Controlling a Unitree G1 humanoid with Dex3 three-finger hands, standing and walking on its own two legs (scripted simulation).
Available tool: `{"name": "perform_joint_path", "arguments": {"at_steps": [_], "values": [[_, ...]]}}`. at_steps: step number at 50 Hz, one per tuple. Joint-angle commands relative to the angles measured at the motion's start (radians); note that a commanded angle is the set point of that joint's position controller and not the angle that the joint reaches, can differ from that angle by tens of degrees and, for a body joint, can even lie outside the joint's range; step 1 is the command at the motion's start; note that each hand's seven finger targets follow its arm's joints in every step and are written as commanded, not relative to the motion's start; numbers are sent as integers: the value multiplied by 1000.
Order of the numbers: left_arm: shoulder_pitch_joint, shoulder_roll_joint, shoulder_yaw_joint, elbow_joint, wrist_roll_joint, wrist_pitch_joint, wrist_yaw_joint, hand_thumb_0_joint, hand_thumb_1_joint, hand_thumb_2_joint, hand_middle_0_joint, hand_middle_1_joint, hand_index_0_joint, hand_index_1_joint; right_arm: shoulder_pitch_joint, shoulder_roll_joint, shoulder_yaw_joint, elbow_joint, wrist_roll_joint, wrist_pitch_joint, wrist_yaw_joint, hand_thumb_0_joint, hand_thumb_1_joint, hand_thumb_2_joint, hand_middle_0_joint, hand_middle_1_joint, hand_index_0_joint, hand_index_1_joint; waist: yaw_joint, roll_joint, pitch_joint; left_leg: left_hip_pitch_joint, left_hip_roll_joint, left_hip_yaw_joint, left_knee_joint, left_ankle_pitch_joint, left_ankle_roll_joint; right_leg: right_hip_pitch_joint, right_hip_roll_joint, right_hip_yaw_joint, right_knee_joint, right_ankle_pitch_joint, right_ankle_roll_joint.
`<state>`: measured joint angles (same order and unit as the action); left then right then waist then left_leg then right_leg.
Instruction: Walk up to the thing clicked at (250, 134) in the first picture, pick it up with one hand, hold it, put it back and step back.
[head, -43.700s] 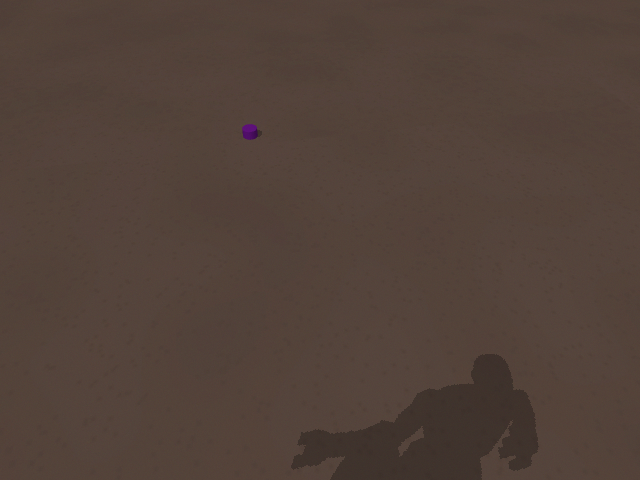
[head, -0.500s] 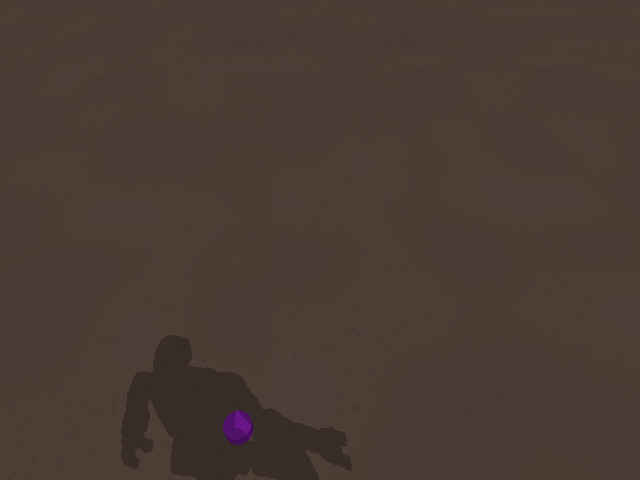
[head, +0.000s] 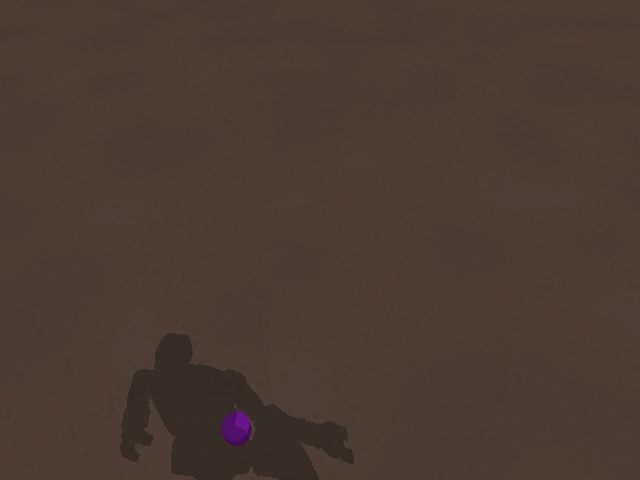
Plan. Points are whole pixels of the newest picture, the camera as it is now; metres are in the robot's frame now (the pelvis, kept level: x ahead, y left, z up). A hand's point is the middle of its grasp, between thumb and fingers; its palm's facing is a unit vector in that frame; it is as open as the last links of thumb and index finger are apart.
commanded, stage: stand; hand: left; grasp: from above
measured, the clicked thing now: (236, 428) +0.43 +0.25 -0.76
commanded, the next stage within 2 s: step back in 0.72 s
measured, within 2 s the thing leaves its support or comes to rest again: neither
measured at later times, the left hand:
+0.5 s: hand out of the picture +0.06 +0.25 -0.16, palm faces +0.00 -0.94 -0.34, open 7.3 cm
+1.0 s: hand out of the picture +0.09 +0.30 -0.17, palm faces -0.02 -0.92 -0.38, open 7.3 cm
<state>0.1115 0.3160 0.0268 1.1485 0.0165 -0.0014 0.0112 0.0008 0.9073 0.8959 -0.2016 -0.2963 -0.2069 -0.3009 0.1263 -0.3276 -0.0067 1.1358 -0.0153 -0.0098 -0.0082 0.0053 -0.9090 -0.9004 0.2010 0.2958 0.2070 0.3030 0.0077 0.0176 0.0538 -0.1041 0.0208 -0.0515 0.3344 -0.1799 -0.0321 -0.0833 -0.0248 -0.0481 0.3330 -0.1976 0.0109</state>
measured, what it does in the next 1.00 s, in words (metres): shifts its weight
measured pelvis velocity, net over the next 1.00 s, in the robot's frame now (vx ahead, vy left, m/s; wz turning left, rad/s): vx -0.04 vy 0.04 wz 0.01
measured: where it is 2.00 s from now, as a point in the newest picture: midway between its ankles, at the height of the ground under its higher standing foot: outside the picture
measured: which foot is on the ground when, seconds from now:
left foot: down 0.00-1.00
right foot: down 0.00-1.00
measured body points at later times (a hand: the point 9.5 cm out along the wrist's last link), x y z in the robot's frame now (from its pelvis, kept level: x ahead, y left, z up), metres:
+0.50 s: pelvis +0.00 +0.00 +0.00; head +0.01 +0.00 +0.45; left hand +0.06 +0.30 -0.13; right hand +0.06 -0.30 -0.14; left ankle +0.00 +0.14 -0.75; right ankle -0.01 -0.12 -0.75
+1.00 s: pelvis -0.04 +0.04 -0.02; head +0.02 +0.05 +0.42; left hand +0.09 +0.35 -0.15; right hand +0.04 -0.29 -0.14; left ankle -0.04 +0.15 -0.74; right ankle -0.01 -0.12 -0.75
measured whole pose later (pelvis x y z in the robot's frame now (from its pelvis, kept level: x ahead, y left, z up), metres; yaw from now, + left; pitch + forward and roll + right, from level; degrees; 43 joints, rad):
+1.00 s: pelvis -0.04 +0.04 -0.02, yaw +1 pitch -1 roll -1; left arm 0.04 0.38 0.06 0.95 0.02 0.04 0.02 0.00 0.90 0.90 -0.20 -0.30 -0.21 -0.30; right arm 0.14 -0.41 -0.06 0.95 0.00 0.04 0.01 0.00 -0.91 -0.90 0.20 0.30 0.21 0.30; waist -0.02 -0.01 0.16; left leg -0.30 -0.02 -0.03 0.70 -0.34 0.04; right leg -0.31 -0.08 -0.03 0.61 -0.28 0.04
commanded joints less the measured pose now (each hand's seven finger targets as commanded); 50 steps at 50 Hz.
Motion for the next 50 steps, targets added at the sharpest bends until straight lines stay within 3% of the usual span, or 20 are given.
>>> {"name": "perform_joint_path", "arguments": {"at_steps": [1,3,9,15,20,25,35,36,38,39,40,41,42,43,44,47,48,49,50], "values": [[-37,206,38,-64,-3,-26,11,0,900,900,-200,-300,-200,-301,-26,-190,-34,-52,-1,-16,-15,0,-900,-900,200,300,200,300,-5,-23,-64,-11,95,-62,-45,188,45,26,-107,86,-54,155,-21],[-35,206,38,-63,-4,-28,11,0,900,900,-200,-300,-200,-301,-32,-198,-36,-52,0,-17,-16,0,-900,-900,200,300,200,300,-2,-11,-75,-10,96,-62,-38,213,49,42,-108,84,-49,187,-20],[-39,210,36,-65,-3,-30,9,0,900,900,-200,-300,-200,-301,-38,-194,-33,-56,2,-15,-12,0,-900,-900,200,300,200,300,-6,-23,-47,-17,94,-63,-50,161,47,15,-108,86,-66,139,-20],[-36,216,35,-66,-1,-28,5,0,900,900,-200,-300,-200,-300,-37,-196,-37,-53,0,-14,-7,0,-900,-900,200,300,200,300,-2,-17,-23,-44,91,-68,-65,90,46,-1,-102,86,-87,26,-24],[-36,218,34,-70,-4,-31,4,0,900,900,-200,-300,-200,-300,-36,-201,-34,-54,1,-19,-8,0,-900,-900,200,300,200,300,-5,2,-65,-18,98,-65,-55,157,47,21,-110,90,-61,123,-28],[-29,219,32,-73,-5,-30,5,0,900,900,-200,-300,-200,-300,-35,-208,-34,-52,2,-20,-10,0,-900,-900,200,300,200,300,-3,0,-80,-6,100,-64,-54,185,44,23,-107,86,-51,146,-28],[-22,221,27,-68,-3,-31,2,0,900,900,-200,-300,-200,-300,-35,-212,-32,-52,3,-16,-7,0,-900,-900,200,300,200,300,-6,-16,-39,-14,97,-64,-63,121,46,-16,-100,91,-71,81,-25],[-21,306,82,-90,-26,-22,6,0,900,900,-200,-300,-200,-300,-69,-256,-52,-89,9,1,0,0,-900,-900,200,300,200,300,-3,-32,55,-105,71,-61,75,297,73,-55,-108,116,10,308,-40],[7,308,93,-122,-30,-17,12,0,900,900,-200,-300,-200,-300,-38,-226,-54,-121,24,10,0,0,-900,-900,200,300,200,300,-9,-51,-45,-92,29,-11,213,323,69,-5,-154,138,45,490,-102],[-8,316,99,-147,-28,-14,13,0,900,900,-200,-300,-200,-300,-16,-226,-59,-137,25,17,0,0,-900,-900,200,300,200,300,-16,-86,-87,-106,1,12,287,272,68,4,-198,170,49,514,-143],[-35,319,104,-170,-25,-8,15,0,900,900,-200,-300,-200,-300,-5,-218,-67,-148,23,28,0,0,-900,-900,200,300,200,300,-21,-127,-98,-113,-36,28,387,96,64,-40,-250,202,32,507,-191],[-67,312,103,-198,-14,-5,17,0,900,900,-200,-300,-200,-300,-3,-214,-76,-165,19,39,1,0,-900,-900,200,300,200,300,-26,-179,-91,-153,-69,15,503,-223,74,-75,-310,248,18,494,-240],[-76,316,105,-230,2,-3,17,0,900,900,-200,-300,-200,-300,14,-227,-84,-184,14,50,6,0,-900,-900,200,300,200,300,-22,-186,-87,-166,-63,-24,616,-348,85,-128,-345,268,36,480,-273],[-111,316,107,-252,7,-1,18,0,900,900,-200,-300,-200,-300,44,-220,-83,-196,18,57,8,0,-900,-900,200,300,200,300,-41,-194,-73,-188,-52,-45,643,-360,91,-154,-340,237,57,475,-275],[-142,317,105,-269,10,2,19,0,900,900,-200,-300,-200,-300,57,-223,-89,-205,18,61,11,0,-900,-900,200,300,200,300,-51,-197,-61,-192,-47,-57,668,-346,94,-188,-320,217,77,454,-265],[-147,306,98,-303,13,11,24,0,900,900,-200,-300,-200,-300,104,-230,-95,-214,13,52,10,0,-900,-900,200,300,200,300,-50,-192,-86,-212,-10,-16,408,-234,79,-100,-270,186,183,414,-196],[-133,294,92,-309,4,19,22,0,900,900,-200,-300,-200,-300,109,-224,-98,-213,4,44,9,0,-900,-900,200,300,200,300,-48,-157,-96,-190,-25,20,257,-130,76,-77,-232,153,249,379,-166],[-117,288,88,-313,-4,31,17,0,900,900,-200,-300,-200,-300,113,-220,-102,-212,-8,35,9,0,-900,-900,200,300,200,300,-48,-106,-82,-141,-32,45,121,72,67,-108,-184,118,316,319,-137],[-74,242,81,-321,-15,42,15,0,900,900,-200,-300,-200,-300,86,-260,-115,-235,-29,27,4,0,-900,-900,200,300,200,300,-24,7,-78,-97,77,-113,50,301,91,-180,-87,90,432,160,-87]]}}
